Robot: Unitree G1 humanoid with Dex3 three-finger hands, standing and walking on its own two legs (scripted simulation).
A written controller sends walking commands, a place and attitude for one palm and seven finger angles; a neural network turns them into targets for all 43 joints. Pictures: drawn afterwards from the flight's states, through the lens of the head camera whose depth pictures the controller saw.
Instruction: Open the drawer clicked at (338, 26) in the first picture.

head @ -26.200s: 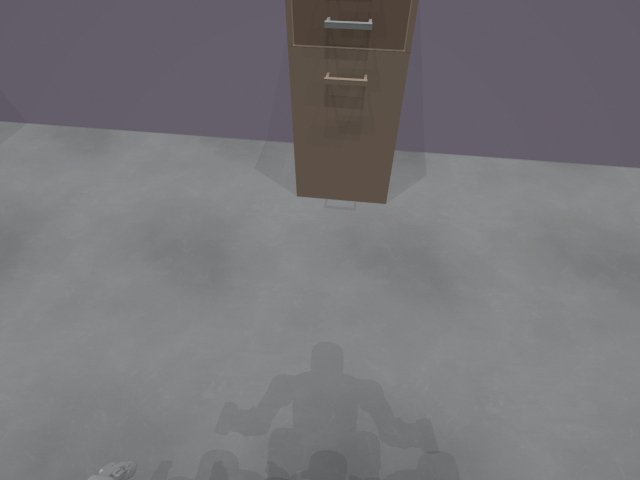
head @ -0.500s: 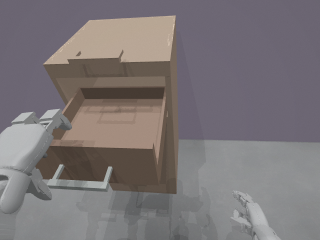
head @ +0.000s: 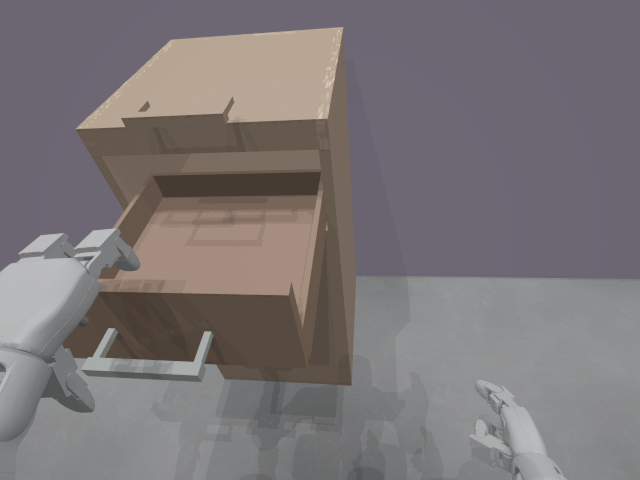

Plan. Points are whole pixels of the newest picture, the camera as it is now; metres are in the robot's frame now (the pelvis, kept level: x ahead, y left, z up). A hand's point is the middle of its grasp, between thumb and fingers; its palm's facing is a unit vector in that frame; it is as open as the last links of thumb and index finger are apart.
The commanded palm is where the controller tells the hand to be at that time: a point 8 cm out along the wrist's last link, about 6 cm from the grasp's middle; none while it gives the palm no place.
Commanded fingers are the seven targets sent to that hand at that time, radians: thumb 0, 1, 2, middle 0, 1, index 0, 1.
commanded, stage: draw the hand back to the body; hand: left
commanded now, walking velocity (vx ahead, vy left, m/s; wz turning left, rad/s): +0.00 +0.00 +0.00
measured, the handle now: (150, 354) +0.23 +0.28 +0.03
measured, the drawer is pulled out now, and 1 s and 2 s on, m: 0.30 0.30 0.30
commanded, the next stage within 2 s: step back with the hand held close in 0.98 s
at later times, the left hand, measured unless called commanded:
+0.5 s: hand (105, 285) +0.21 +0.23 +0.22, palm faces +0.41 -0.82 -0.40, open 11.1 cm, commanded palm +0.15 +0.28 +0.23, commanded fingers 0.00 0.44 0.70 -0.23 -0.59 -0.23 -0.59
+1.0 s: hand (79, 296) +0.19 +0.24 +0.22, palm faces +0.47 -0.80 -0.38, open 7.6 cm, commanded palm +0.14 +0.28 +0.22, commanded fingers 0.00 0.90 0.90 -0.20 -0.30 -0.20 -0.30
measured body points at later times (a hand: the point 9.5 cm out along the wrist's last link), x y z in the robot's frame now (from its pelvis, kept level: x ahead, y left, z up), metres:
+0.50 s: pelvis +0.02 +0.00 +0.00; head +0.01 -0.02 +0.45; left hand +0.18 +0.27 +0.24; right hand +0.20 -0.21 -0.08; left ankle -0.02 +0.11 -0.74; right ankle +0.04 -0.08 -0.74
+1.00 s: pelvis +0.01 +0.00 +0.01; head -0.01 -0.02 +0.45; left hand +0.16 +0.28 +0.24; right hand +0.21 -0.20 -0.08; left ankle -0.02 +0.11 -0.74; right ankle +0.04 -0.08 -0.74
